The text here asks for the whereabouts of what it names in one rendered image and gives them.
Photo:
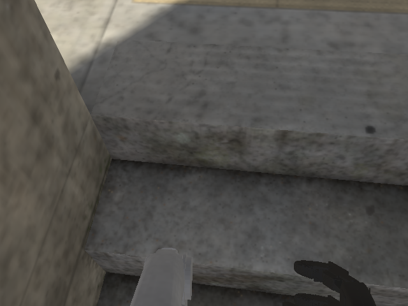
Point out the right robot hand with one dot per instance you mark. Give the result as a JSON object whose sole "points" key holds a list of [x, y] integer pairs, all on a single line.
{"points": [[352, 292]]}

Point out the left robot thigh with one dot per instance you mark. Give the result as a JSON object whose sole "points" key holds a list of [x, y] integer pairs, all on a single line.
{"points": [[166, 280]]}

